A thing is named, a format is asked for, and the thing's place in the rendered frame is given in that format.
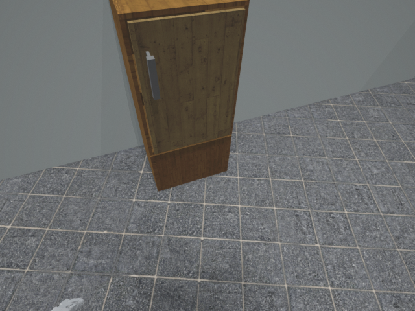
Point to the handle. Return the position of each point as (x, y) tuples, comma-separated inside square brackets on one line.
[(153, 76)]

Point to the robot left hand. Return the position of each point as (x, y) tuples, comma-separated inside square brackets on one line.
[(69, 305)]

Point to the cupboard door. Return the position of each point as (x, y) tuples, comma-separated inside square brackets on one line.
[(197, 60)]

